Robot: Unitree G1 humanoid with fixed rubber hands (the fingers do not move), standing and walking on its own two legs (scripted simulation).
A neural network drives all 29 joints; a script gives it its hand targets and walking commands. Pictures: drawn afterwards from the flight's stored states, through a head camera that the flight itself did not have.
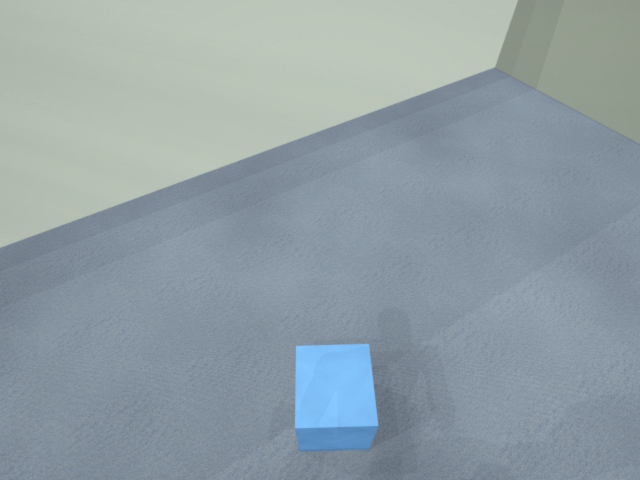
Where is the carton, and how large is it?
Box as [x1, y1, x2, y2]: [295, 344, 377, 451]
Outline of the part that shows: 368,344 296,346 295,430 300,451 369,448 377,427 377,418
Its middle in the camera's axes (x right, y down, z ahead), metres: +0.04 +0.44 +1.09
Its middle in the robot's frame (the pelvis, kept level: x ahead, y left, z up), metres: +0.42 -0.02 -0.65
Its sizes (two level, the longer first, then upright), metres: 0.210 0.200 0.250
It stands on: the floor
